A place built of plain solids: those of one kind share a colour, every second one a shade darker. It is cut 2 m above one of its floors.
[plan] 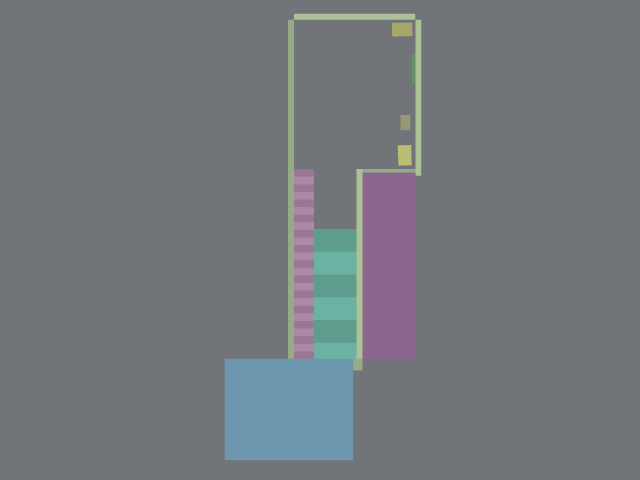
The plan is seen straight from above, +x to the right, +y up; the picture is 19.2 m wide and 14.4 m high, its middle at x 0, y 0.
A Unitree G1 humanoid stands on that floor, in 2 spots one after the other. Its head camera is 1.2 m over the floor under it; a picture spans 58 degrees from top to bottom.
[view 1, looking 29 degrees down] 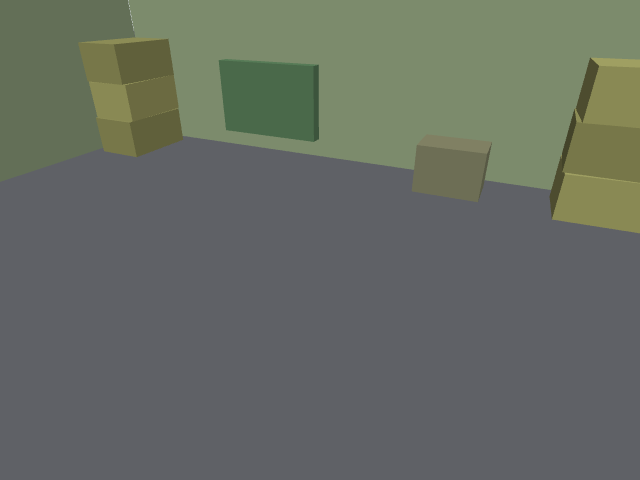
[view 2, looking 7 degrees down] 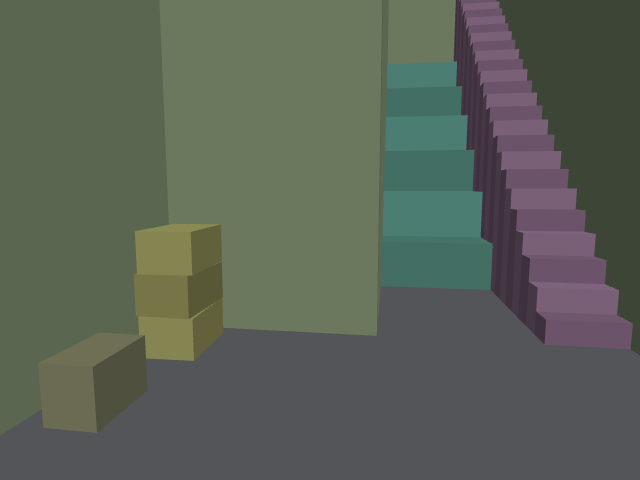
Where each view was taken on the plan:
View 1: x -0.48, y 3.13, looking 25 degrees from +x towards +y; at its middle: ground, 2.48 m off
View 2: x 1.02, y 5.55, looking -81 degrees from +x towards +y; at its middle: wall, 3.49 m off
